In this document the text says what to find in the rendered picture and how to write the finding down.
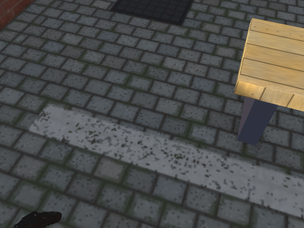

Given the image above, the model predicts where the left robot hand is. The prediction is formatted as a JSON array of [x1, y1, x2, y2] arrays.
[[10, 211, 62, 228]]

